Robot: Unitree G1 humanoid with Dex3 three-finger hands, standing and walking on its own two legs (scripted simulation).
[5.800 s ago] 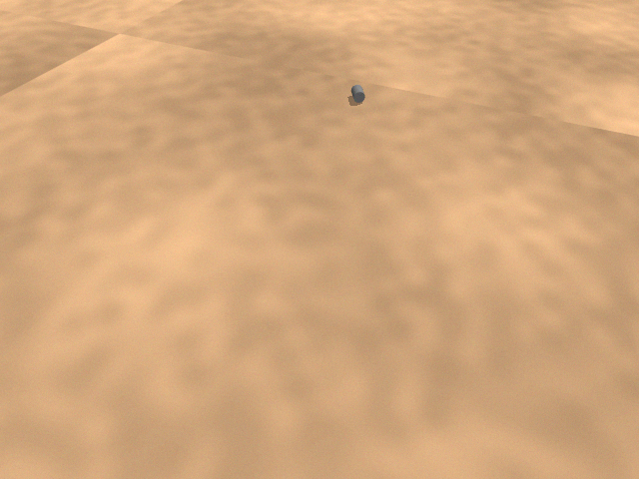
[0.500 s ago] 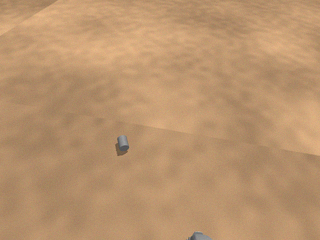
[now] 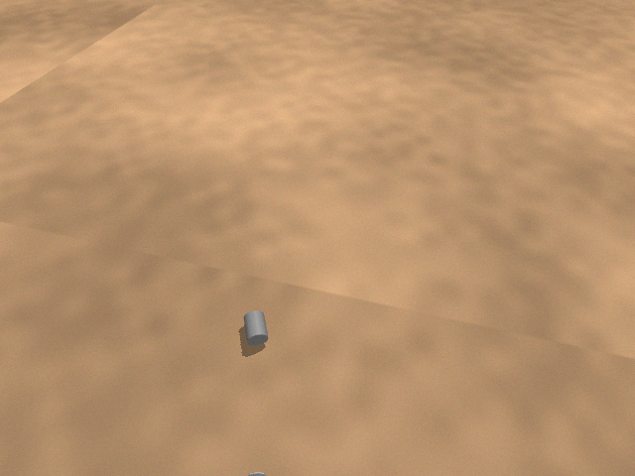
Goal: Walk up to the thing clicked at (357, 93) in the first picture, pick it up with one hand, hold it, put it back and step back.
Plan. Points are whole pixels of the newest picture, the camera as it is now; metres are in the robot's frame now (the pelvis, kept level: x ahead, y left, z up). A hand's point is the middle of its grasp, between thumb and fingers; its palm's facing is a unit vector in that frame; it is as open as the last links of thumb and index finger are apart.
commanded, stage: walk up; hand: left
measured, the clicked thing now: (255, 327) +0.72 +0.25 -0.73
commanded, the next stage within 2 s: none
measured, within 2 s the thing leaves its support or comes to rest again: neither
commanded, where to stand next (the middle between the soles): +0.33 +0.02 m, yaw -2 degrees
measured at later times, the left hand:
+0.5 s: hand (150, 393) +0.28 +0.28 -0.14, palm faces -0.10 -0.91 -0.40, open 7.3 cm
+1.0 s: hand (164, 360) +0.34 +0.29 -0.17, palm faces -0.05 -0.94 -0.34, open 7.3 cm
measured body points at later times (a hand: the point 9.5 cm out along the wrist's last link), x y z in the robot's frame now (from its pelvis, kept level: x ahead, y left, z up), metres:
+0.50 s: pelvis +0.17 +0.01 -0.01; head +0.19 -0.01 +0.44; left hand +0.28 +0.33 -0.11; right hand +0.17 -0.32 -0.13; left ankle +0.12 +0.14 -0.73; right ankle +0.26 -0.11 -0.74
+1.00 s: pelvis +0.26 +0.03 -0.01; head +0.29 +0.05 +0.44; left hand +0.35 +0.34 -0.15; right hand +0.35 -0.28 -0.12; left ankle +0.34 +0.15 -0.73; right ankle +0.26 -0.11 -0.73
